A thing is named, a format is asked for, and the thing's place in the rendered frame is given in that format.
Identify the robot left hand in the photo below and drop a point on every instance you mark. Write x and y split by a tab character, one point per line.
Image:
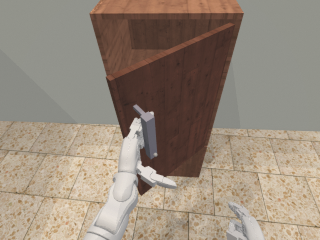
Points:
130	153

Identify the handle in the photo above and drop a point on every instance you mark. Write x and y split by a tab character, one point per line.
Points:
148	130

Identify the robot left forearm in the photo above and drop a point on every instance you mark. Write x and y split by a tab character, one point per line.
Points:
112	219

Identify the cupboard door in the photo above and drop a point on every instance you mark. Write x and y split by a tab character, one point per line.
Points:
180	86

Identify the robot right hand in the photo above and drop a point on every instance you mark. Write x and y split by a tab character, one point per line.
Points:
248	230

